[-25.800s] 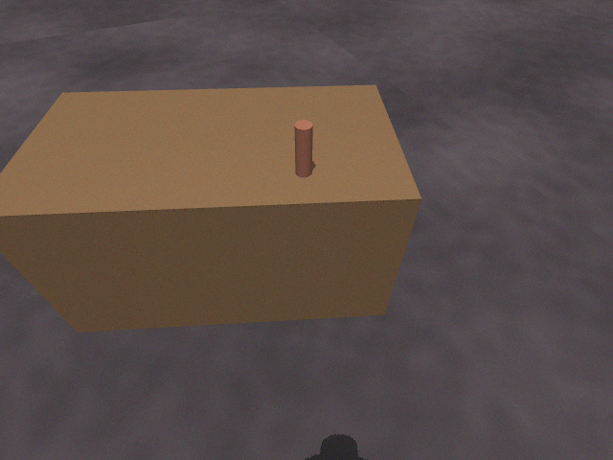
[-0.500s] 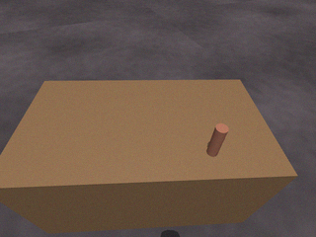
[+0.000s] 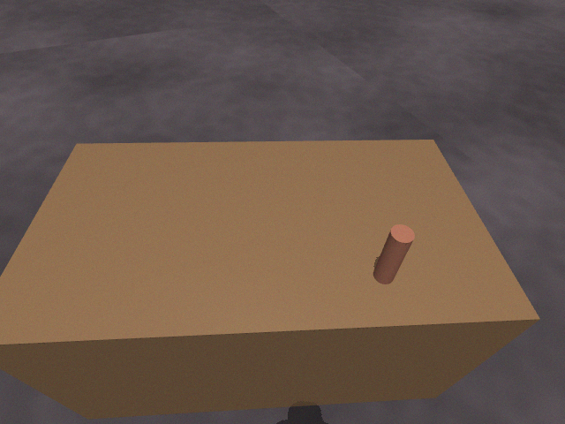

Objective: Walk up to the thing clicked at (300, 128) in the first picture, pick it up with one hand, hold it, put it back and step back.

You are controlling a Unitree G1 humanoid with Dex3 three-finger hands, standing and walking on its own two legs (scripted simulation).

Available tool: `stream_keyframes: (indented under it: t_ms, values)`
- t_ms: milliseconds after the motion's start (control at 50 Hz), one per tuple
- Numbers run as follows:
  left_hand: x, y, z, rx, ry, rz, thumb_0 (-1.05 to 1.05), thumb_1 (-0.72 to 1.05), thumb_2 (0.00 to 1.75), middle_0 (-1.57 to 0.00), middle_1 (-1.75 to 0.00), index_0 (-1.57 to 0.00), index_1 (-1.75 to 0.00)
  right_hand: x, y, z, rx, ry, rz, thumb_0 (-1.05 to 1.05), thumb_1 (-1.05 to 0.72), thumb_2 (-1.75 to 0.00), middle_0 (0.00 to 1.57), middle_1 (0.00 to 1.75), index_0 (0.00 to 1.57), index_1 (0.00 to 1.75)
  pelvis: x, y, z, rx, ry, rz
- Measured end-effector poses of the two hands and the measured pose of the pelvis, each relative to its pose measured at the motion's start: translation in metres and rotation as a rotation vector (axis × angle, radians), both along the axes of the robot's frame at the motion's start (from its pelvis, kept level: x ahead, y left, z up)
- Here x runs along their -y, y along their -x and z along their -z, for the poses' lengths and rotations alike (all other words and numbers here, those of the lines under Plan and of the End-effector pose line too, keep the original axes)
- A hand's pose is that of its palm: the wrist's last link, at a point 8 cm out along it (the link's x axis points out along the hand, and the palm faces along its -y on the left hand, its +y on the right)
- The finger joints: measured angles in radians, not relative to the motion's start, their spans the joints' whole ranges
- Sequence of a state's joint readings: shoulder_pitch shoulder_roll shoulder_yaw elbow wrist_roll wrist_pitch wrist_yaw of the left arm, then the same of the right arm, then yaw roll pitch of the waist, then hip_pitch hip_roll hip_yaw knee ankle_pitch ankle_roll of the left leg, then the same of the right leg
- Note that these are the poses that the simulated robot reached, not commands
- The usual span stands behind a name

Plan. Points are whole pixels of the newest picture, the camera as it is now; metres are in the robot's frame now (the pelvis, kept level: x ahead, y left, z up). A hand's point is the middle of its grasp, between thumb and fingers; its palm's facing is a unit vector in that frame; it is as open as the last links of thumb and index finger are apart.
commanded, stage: home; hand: right
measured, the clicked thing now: (392, 256) +0.46 -0.22 -0.10
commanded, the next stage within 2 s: stand in 0.48 s
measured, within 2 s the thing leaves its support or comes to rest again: neither
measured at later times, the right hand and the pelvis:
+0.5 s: hand out of the picture +0.09 -0.25 -0.15, palm faces -0.02 +0.93 -0.36, open 17.3 cm; pelvis +0.01 +0.00 +0.00, yaw +0 degrees
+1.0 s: hand out of the picture +0.09 -0.25 -0.15, palm faces -0.03 +0.94 -0.35, open 9.7 cm; pelvis +0.01 +0.00 +0.00, yaw +1 degrees
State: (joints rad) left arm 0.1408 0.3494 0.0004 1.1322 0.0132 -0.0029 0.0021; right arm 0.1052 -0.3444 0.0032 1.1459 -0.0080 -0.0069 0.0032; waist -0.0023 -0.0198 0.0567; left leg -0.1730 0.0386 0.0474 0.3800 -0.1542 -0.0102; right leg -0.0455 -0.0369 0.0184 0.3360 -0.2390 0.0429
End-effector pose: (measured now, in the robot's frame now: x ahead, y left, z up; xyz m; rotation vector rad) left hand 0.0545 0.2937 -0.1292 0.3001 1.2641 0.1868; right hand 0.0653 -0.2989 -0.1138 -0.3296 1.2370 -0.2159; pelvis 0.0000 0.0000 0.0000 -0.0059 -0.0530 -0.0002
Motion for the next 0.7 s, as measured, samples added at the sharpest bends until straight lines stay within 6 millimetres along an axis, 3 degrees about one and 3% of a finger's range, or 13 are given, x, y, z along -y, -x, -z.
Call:
stream_keyframes:
  t_ms: [360,700]
  values:
    - [-0.002,-0.019,-0.002,0.018,-0.004,0.000,0.00,0.90,0.89,-0.21,-0.30,-0.20,-0.30,-0.001,-0.015,-0.001,-0.002,0.002,-0.001,-0.01,0.50,-0.07,0.06,0.06,0.06,0.06,-0.001,-0.011,-0.001,-0.009,-0.001,-0.006]
    - [-0.004,-0.018,-0.005,0.018,-0.011,-0.012,0.00,0.91,0.89,-0.21,-0.30,-0.20,-0.30,-0.002,-0.021,0.001,0.003,-0.007,-0.007,-0.01,0.44,-0.14,0.10,0.12,0.11,0.12,-0.001,-0.014,-0.001,-0.009,-0.005,-0.013]
